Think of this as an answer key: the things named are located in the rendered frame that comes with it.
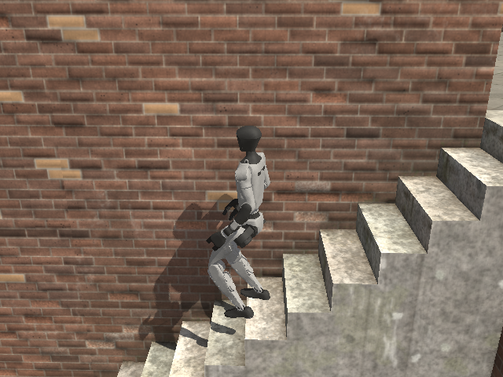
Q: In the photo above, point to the robot right upper arm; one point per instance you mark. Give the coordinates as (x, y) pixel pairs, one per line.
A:
(267, 179)

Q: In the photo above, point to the right robot foot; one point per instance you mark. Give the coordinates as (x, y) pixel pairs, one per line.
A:
(251, 293)

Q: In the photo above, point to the left robot forearm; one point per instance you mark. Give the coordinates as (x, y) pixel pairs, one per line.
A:
(238, 221)

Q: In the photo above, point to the left robot hand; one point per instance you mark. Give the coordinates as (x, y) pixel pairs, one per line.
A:
(217, 239)

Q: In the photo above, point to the right robot hand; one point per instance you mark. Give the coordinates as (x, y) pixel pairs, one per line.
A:
(234, 203)

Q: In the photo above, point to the humanoid robot head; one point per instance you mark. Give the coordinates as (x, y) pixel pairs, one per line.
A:
(248, 138)

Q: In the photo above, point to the robot left upper arm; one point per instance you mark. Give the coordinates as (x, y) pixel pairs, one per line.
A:
(243, 177)

